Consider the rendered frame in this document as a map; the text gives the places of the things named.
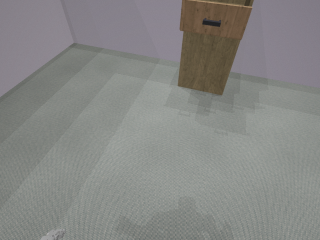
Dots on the handle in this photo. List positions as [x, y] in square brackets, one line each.
[211, 22]

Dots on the robot left hand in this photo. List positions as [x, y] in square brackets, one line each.
[54, 234]

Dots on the cabinet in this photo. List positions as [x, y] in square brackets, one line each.
[206, 60]

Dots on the drawer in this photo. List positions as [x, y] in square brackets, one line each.
[234, 18]

